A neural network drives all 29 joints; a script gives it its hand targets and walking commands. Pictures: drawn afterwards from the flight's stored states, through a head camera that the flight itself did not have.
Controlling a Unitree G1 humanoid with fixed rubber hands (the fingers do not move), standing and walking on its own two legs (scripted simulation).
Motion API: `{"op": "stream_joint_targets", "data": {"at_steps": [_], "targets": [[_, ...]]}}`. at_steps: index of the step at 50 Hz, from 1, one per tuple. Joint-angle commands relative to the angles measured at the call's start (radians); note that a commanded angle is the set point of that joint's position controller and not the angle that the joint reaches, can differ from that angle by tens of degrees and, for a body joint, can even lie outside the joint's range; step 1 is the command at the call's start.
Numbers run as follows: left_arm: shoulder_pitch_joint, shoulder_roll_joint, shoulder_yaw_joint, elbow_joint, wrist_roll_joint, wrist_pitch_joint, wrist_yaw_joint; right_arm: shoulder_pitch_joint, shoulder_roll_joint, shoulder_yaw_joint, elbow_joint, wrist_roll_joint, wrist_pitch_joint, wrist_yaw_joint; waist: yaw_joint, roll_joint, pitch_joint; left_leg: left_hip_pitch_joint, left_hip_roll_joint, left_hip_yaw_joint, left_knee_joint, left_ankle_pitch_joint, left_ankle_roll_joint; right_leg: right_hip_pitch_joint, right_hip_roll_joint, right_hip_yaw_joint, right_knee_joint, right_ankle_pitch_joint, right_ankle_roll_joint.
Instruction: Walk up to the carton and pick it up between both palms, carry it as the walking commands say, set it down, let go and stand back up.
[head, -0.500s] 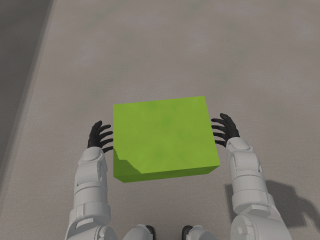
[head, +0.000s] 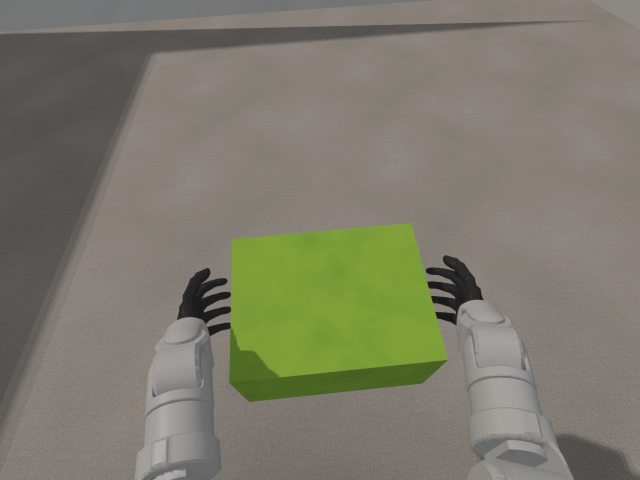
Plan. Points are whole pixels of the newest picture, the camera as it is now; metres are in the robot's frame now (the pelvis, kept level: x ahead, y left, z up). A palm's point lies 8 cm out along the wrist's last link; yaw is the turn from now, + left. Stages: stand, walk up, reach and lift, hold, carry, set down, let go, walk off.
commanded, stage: reach and lift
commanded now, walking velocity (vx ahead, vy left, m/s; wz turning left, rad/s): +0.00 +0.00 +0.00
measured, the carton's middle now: (329, 312) +0.36 +0.03 -0.05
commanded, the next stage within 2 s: hold in 1.32 s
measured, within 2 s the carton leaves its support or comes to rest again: neither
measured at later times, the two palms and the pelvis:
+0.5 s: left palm (199, 318) +0.29 +0.19 +0.05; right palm (488, 317) +0.30 -0.17 +0.05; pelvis +0.00 +0.00 +0.00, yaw +0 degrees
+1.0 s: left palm (205, 310) +0.30 +0.18 +0.05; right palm (491, 323) +0.29 -0.18 +0.04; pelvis +0.02 +0.01 +0.01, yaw +0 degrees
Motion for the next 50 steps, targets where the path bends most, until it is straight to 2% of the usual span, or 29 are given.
{"op": "stream_joint_targets", "data": {"at_steps": [1, 9, 12, 19, 26, 32, 43, 50], "targets": [[-0.554, -0.869, -0.618, -0.052, -0.252, -0.005, -0.293, -0.556, 0.900, 0.569, -0.069, 0.257, -0.026, 0.290, -0.002, -0.004, -0.344, 0.184, -0.058, -0.032, -0.048, 0.217, -0.010, 0.181, 0.047, 0.050, -0.054, 0.154, -0.009], [-0.473, -0.863, -0.662, -0.146, -0.272, 0.059, -0.279, -0.490, 0.891, 0.621, -0.170, 0.283, 0.037, 0.271, -0.009, -0.003, -0.294, 0.244, -0.060, -0.034, -0.085, 0.246, -0.011, 0.243, 0.047, 0.061, -0.090, 0.197, -0.006], [-0.471, -0.852, -0.669, -0.157, -0.274, 0.075, -0.276, -0.473, 0.887, 0.625, -0.182, 0.283, 0.057, 0.263, -0.018, -0.006, -0.257, 0.243, -0.062, -0.031, -0.098, 0.211, -0.009, 0.248, 0.045, 0.062, -0.104, 0.177, -0.004], [-0.541, -0.859, -0.641, -0.104, -0.268, 0.085, -0.279, -0.538, 0.886, 0.604, -0.167, 0.278, 0.071, 0.262, -0.033, -0.011, -0.214, 0.233, -0.063, -0.025, -0.114, 0.097, -0.002, 0.253, 0.035, 0.058, -0.124, 0.085, -0.001], [-0.562, -0.866, -0.610, -0.059, -0.262, 0.085, -0.282, -0.556, 0.894, 0.588, -0.143, 0.280, 0.078, 0.263, -0.042, -0.014, -0.213, 0.227, -0.060, -0.023, -0.122, 0.084, 0.004, 0.279, 0.031, 0.056, -0.128, 0.089, 0.004], [-0.551, -0.869, -0.604, -0.052, -0.259, 0.084, -0.280, -0.546, 0.886, 0.585, -0.155, 0.284, 0.082, 0.264, -0.049, -0.009, -0.216, 0.239, -0.056, -0.027, -0.127, 0.113, 0.004, 0.293, 0.033, 0.055, -0.128, 0.126, 0.006], [-0.474, -0.873, -0.656, -0.116, -0.270, 0.084, -0.259, -0.475, 0.850, 0.623, -0.245, 0.298, 0.086, 0.256, -0.060, -0.003, -0.250, 0.291, -0.051, -0.049, -0.122, 0.259, -0.006, 0.313, 0.045, 0.058, -0.121, 0.259, 0.007], [-0.430, -0.870, -0.682, -0.145, -0.274, 0.087, -0.250, -0.434, 0.832, 0.643, -0.280, 0.303, 0.092, 0.249, -0.065, -0.004, -0.246, 0.305, -0.050, -0.055, -0.122, 0.287, -0.008, 0.309, 0.048, 0.061, -0.122, 0.277, 0.007]]}}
